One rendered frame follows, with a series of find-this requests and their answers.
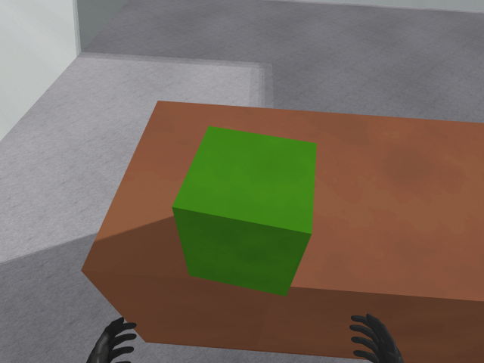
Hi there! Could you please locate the robot right hand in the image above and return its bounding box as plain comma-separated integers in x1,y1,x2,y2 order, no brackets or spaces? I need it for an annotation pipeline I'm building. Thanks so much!
349,314,404,363

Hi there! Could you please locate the carton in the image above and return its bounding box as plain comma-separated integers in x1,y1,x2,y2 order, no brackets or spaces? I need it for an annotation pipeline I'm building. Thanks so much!
172,126,317,296

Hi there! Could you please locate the pedestal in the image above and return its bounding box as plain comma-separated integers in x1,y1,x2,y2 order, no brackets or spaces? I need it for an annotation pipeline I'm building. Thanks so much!
81,101,484,363

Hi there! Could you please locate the robot left hand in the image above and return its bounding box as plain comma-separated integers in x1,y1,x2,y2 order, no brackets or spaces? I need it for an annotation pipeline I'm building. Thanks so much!
86,317,137,363

